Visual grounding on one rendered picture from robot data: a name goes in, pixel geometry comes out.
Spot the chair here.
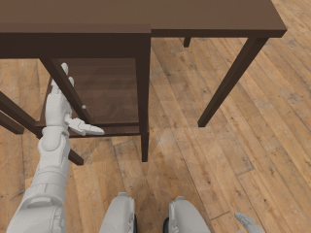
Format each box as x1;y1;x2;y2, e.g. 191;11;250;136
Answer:
0;22;152;166

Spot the robot left forearm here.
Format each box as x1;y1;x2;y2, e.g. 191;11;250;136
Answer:
6;125;71;233

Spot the robot right shin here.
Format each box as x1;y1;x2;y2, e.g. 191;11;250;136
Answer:
168;196;185;233

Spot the right robot hand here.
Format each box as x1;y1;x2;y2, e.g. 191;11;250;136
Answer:
234;212;264;233

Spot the robot left thigh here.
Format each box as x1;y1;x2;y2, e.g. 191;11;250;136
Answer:
98;196;135;233

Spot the left robot hand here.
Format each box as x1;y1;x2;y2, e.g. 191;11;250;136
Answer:
45;63;105;136

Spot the table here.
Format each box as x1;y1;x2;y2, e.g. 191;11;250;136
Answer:
0;0;288;135

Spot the left robot upper arm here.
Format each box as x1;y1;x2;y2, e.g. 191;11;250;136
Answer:
9;205;67;233

